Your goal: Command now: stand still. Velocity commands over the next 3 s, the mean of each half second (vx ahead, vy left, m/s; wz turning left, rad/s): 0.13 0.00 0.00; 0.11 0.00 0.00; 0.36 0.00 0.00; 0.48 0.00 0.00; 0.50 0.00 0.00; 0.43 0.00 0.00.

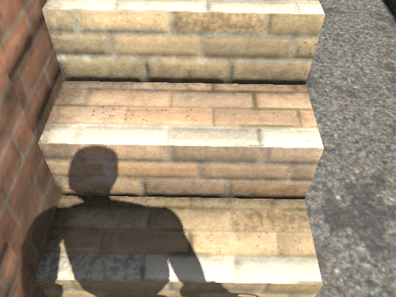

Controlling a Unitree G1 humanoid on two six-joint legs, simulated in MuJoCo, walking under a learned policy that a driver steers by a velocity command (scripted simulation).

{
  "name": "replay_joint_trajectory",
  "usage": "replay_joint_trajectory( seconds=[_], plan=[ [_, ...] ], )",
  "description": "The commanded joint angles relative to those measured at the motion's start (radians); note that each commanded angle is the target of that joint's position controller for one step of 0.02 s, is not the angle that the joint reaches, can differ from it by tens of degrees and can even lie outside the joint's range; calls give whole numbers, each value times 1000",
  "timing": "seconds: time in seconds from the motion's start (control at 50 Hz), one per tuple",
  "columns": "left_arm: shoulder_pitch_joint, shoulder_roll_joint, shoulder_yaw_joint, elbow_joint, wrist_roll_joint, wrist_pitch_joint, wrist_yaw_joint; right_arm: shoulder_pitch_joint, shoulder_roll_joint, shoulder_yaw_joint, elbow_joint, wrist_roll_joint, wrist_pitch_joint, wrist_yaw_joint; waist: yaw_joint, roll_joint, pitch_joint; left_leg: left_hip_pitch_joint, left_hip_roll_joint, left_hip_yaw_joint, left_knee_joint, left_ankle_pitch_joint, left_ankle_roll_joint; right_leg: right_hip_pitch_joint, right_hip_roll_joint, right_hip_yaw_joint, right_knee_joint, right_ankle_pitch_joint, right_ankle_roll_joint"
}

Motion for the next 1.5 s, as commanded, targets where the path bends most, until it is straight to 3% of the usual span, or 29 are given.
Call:
replay_joint_trajectory(
  seconds=[0.02,0.08,0.16,0.2,0.3,0.32,0.34,0.36,0.4,0.42,0.44,0.46,0.48,0.5,0.52,0.54,0.56,0.58,0.6,0.62,0.66,0.68,0.74,0.92,1.02,1.18,1.38,1.48,1.5],
  plan=[
    [56,93,23,-40,2,-10,3,21,-111,-26,-49,-2,-12,-1,0,11,39,54,115,-140,-95,-30,19,-113,-103,84,-99,4,-109],
    [40,87,19,-42,4,-13,1,2,-101,-21,-54,-4,-14,-1,2,10,30,53,118,-143,-105,-29,18,-106,-106,76,-94,18,-113],
    [30,97,21,-41,-16,-10,-1,20,-99,-23,-71,-31,-12,-15,-12,13,45,67,125,-139,-112,-46,4,-125,-105,67,-85,27,-102],
    [-28,91,23,-52,3,1,-11,-26,-101,-19,-98,-6,4,-36,-2,18,34,47,132,-138,-89,23,15,-140,-102,40,-54,71,-93],
    [-35,85,17,-60,4,-2,-13,-36,-107,-32,-101,-18,21,-40,7,34,8,23,157,-173,-93,-60,27,-141,-93,19,-47,-2,-83],
    [35,146,40,-37,16,16,-16,36,-206,-62,-93,-16,18,-21,-27,91,-111,13,174,-275,-152,-666,93,-163,-16,-23,60,-494,-121],
    [-70,99,30,-73,14,15,-20,-15,-210,-69,-103,-19,16,-7,-38,156,59,-45,254,-382,-219,-725,133,-316,-11,-108,186,-277,-117],
    [-128,78,24,-83,20,9,-22,11,-189,-70,-78,-14,9,2,-71,193,44,-39,305,-465,-275,-768,174,-343,-19,-153,295,-154,-109],
    [-91,83,34,-67,27,-15,-35,77,-176,-73,-21,-27,-7,-5,-69,164,21,12,329,-493,-305,-635,235,-403,-61,-125,459,-192,-99],
    [-26,84,39,-41,7,-33,-46,102,-142,-58,-13,-34,-22,-14,-66,118,20,-31,322,-453,-287,-464,243,-374,-56,-108,586,-191,-81],
    [-16,83,43,-39,-3,-45,-41,40,-173,-66,-17,-36,-37,-1,-28,104,-5,-20,280,-384,-284,-372,232,-344,-64,-101,583,-209,-75],
    [9,54,33,-41,-3,-49,-43,-15,-171,-62,-17,-30,-41,4,11,102,-12,-46,233,-293,-264,-318,193,-267,-80,-108,455,-210,-83],
    [40,7,16,-28,4,-51,-39,-57,-151,-54,-17,-5,-41,3,46,66,11,-115,182,-210,-246,-269,161,-121,-72,-140,218,-142,-103],
    [34,-10,9,-19,8,-41,-29,-25,-147,-52,0,4,-35,7,33,28,57,-129,146,-164,-216,-207,151,-31,-19,-197,7,-120,-104],
    [36,0,9,-8,6,-30,-15,21,-137,-52,12,-7,-27,16,9,29,91,-109,134,-151,-154,-127,134,1,8,-205,-87,-92,-103],
    [79,34,17,-3,8,-24,-4,29,-118,-49,11,-3,-24,28,16,33,63,-137,134,-143,-65,-100,106,89,-38,-147,-125,-28,-107],
    [149,74,27,1,9,-27,-1,-10,-89,-41,-3,11,-26,45,57,-25,0,-250,102,-108,115,-152,55,240,-153,4,-132,35,-104],
    [151,126,33,-16,18,-22,6,4,-21,-13,-18,36,-28,42,45,-209,-83,-200,84,-80,147,-144,-3,175,-298,198,-219,-32,-153],
    [80,91,24,-24,19,-27,3,11,-40,-4,-3,37,-25,32,26,-181,-40,-96,102,-89,146,-98,-32,61,-319,249,-278,-61,-188],
    [-1,65,12,-25,14,-32,-1,14,-54,-1,4,23,-21,26,-17,-132,30,-67,114,-98,74,-54,-39,16,-273,203,-271,-27,-170],
    [-48,70,11,-21,-8,-37,-2,54,-104,-6,18,-5,-15,23,-46,-63,91,-17,130,-118,-68,52,-26,44,-175,78,-196,258,-115],
    [-26,69,13,-15,-15,-49,-6,44,-111,-4,16,0,-8,20,-33,-18,64,30,139,-126,-86,157,-28,85,-151,29,-158,503,-88],
    [49,96,30,28,-15,-53,-3,79,-107,-1,20,24,-18,11,-16,-20,-45,73,141,-108,-56,223,-21,212,-159,7,-131,668,-73],
    [2,91,26,47,-2,-32,-4,58,-104,7,-7,16,-9,-7,-9,12,-20,83,157,-116,-97,248,-19,175,-146,-17,-150,488,-83],
    [-12,80,15,66,7,-28,-4,36,-104,12,-5,6,-8,-1,-4,6,16,59,142,-120,-149,73,-2,145,-125,-20,-200,200,-101],
    [-4,111,32,72,5,-24,-7,16,-114,11,-16,5,-18,3,5,-15,78,-46,102,-104,-84,-106,40,85,-119,14,-201,-134,-155],
    [-16,105,38,66,7,-37,-11,50,-139,1,-38,3,-34,0,-9,68,64,51,132,-183,-124,-29,88,12,-88,-55,-86,18,-140],
    [-52,120,38,39,14,-46,-20,57,-166,-7,-42,-4,-28,5,-19,51,62,126,146,-191,-87,353,109,-12,-91,-66,-41,151,-130],
    [-41,120,38,37,9,-48,-23,66,-167,-9,-41,-7,-27,5,-18,50,21,160,149,-188,-70,420,115,-5,-93,-69,-21,184,-129]
  ],
)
